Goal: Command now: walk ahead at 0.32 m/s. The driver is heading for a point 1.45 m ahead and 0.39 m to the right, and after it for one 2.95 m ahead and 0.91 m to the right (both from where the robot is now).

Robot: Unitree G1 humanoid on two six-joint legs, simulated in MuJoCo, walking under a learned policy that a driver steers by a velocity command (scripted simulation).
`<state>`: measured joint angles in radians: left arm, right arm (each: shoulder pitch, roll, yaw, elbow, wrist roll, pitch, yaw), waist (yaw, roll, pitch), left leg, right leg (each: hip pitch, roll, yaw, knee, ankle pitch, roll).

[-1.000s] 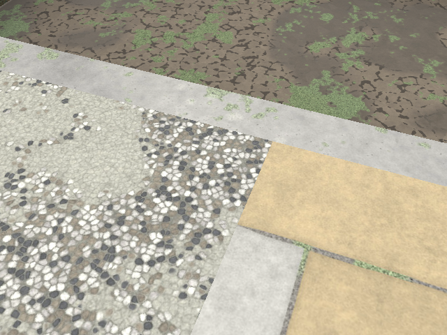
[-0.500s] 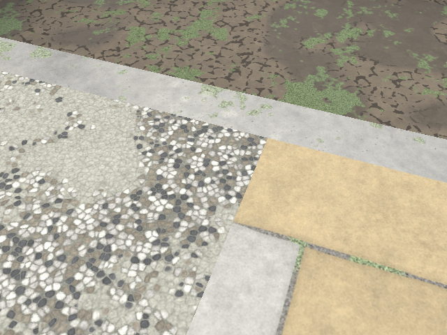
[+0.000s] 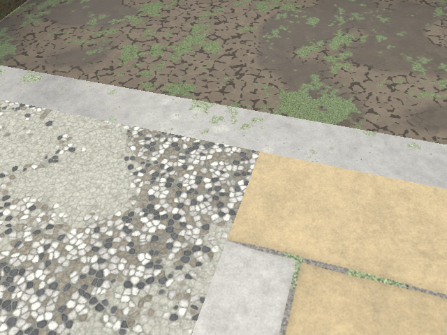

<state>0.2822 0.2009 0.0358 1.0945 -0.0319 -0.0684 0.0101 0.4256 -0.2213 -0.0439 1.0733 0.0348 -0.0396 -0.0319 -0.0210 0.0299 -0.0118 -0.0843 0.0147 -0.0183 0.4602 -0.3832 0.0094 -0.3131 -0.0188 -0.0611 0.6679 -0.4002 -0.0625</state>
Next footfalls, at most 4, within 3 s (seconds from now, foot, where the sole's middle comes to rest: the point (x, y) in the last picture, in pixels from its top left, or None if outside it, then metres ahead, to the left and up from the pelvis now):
0.52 left None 0.44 0.11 -0.77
1.06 right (279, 269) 0.74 -0.14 -0.77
1.56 left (213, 205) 1.02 0.08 -0.77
1.96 right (277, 234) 0.88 -0.15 -0.77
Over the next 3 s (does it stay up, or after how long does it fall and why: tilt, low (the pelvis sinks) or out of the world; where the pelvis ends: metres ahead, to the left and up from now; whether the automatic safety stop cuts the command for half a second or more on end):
stays up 0.99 -0.22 0.00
